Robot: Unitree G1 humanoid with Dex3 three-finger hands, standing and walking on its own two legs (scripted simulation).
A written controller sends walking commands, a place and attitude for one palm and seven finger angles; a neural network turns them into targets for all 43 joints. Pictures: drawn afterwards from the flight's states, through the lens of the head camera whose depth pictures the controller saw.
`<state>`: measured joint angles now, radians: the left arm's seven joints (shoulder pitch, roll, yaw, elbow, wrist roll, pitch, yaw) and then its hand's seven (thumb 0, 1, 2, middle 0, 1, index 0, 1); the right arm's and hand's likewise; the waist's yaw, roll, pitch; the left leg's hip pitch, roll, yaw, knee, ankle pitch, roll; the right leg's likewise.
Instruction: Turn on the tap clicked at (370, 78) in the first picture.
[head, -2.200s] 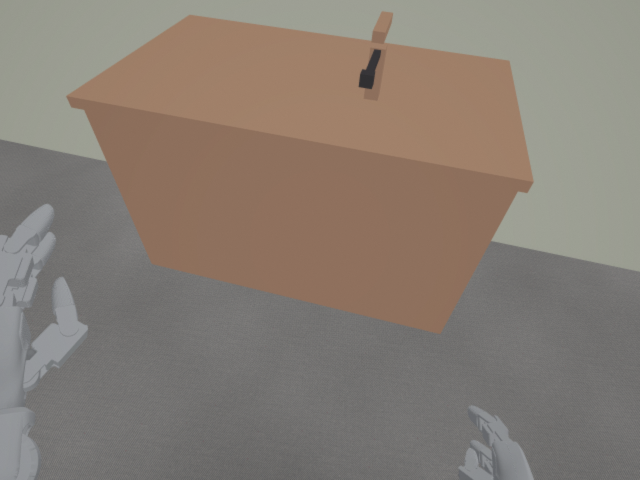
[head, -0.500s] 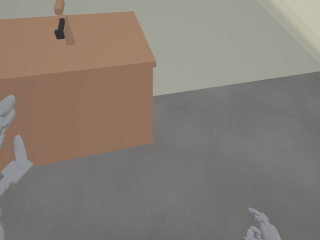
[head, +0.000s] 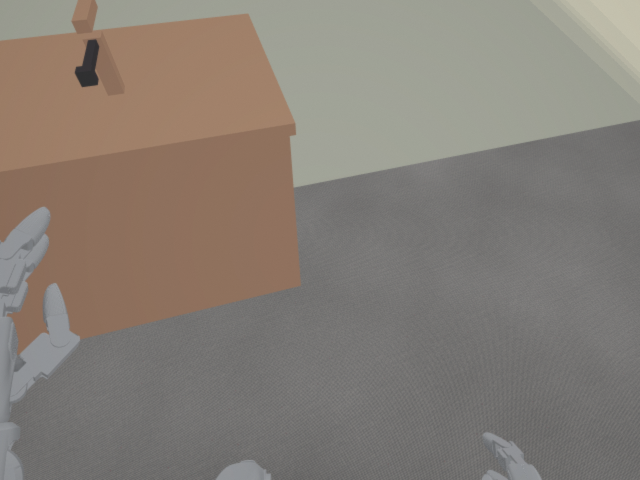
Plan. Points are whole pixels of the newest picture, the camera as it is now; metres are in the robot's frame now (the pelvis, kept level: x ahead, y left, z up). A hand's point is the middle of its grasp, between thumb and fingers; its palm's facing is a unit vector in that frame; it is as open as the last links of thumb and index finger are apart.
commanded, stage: take the last steps up to it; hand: left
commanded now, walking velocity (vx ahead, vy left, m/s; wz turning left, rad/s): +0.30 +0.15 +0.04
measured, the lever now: (87, 76) +0.76 +0.46 +0.11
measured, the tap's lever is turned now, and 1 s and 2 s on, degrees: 0 0 0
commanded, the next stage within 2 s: come to a stop and stand still in 1.24 s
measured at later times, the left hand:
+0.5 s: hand (75, 224) +0.33 +0.26 +0.18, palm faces +0.38 -0.78 -0.50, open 7.5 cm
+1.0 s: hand (93, 142) +0.48 +0.30 +0.17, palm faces +0.39 -0.83 -0.41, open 7.4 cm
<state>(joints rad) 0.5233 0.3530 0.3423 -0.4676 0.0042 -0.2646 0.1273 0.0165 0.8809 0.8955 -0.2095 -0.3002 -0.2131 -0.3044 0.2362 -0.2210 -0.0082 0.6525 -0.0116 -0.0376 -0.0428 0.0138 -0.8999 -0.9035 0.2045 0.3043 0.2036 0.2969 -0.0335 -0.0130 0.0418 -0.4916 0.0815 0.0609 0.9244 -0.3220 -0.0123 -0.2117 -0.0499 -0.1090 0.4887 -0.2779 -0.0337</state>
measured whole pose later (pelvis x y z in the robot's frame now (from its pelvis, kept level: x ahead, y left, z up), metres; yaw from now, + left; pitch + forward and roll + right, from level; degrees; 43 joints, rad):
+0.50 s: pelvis +0.11 +0.04 -0.01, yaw -2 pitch +0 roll +1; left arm 0.50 0.39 0.37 -0.52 -0.01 -0.24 0.14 0.02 0.88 0.90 -0.21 -0.30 -0.21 -0.30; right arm 0.23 -0.12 0.04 0.63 -0.01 -0.11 -0.05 0.01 -0.90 -0.90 0.21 0.30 0.21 0.30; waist 0.01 0.04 0.02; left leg -0.24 0.07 0.15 0.58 -0.33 -0.01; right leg -0.34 -0.05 -0.16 0.63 -0.35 0.02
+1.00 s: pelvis +0.24 +0.07 -0.02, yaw -3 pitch -1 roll +2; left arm 0.41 0.41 0.41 -0.45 -0.03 -0.27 0.16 0.01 0.88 0.90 -0.21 -0.30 -0.21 -0.30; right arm 0.19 -0.18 -0.04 0.59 0.00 -0.07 -0.06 0.01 -0.90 -0.90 0.20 0.30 0.20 0.30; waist -0.03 -0.05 0.03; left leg -0.33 0.05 0.17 0.59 -0.24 0.03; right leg -0.34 -0.07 -0.05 1.06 -0.56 0.01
